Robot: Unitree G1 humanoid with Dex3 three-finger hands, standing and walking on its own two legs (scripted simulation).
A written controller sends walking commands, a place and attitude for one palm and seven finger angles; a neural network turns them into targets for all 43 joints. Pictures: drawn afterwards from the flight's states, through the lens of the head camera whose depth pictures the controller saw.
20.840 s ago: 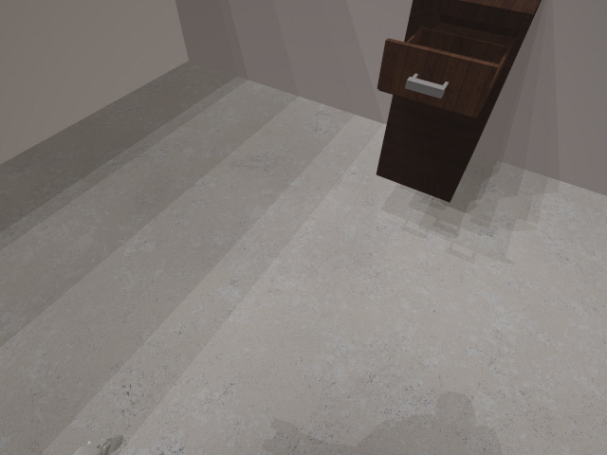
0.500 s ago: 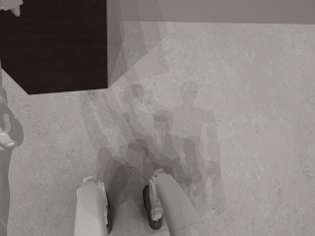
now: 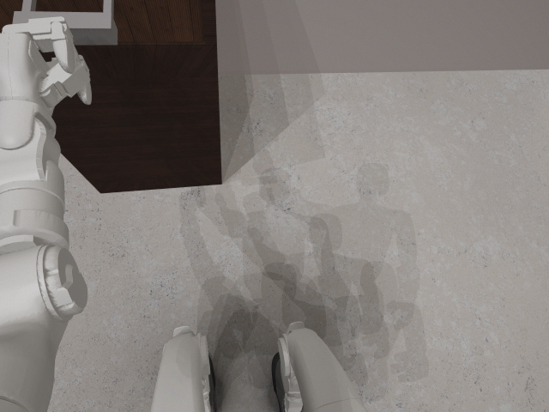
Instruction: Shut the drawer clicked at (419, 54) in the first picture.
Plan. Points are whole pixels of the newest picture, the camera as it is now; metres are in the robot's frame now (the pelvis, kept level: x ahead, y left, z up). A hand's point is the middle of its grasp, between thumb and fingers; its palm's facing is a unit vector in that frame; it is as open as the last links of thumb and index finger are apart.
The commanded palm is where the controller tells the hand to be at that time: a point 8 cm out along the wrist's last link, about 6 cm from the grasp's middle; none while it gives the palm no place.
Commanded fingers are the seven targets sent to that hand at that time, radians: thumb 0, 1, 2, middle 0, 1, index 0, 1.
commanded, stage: draw the hand back to the body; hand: left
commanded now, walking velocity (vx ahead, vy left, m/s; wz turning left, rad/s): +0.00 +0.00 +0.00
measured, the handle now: (69, 14) +0.65 +0.22 +0.05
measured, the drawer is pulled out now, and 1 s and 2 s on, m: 0.00 0.00 0.00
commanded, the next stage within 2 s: step back with the hand held close in 1.30 s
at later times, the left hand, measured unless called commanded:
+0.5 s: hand out of the picture +0.37 +0.21 +0.16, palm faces +0.07 -0.99 -0.14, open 3.2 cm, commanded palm +0.33 +0.26 +0.18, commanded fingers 0.00 0.90 0.90 -1.40 -1.60 -1.40 -1.60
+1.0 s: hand out of the picture +0.23 +0.24 +0.26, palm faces +0.40 -0.86 -0.33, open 3.2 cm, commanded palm +0.17 +0.28 +0.28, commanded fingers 0.00 0.90 0.90 -1.40 -1.60 -1.40 -1.60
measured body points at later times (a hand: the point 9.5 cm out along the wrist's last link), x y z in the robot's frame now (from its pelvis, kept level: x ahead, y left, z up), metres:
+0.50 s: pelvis +0.03 +0.00 +0.09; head +0.08 +0.00 +0.54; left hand +0.36 +0.26 +0.17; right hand +0.20 -0.25 -0.01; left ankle +0.03 +0.11 -0.61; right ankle +0.00 -0.12 -0.61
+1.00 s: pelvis +0.03 -0.01 +0.13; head +0.02 -0.03 +0.58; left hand +0.20 +0.28 +0.28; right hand +0.25 -0.21 +0.05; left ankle +0.03 +0.11 -0.61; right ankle +0.00 -0.12 -0.61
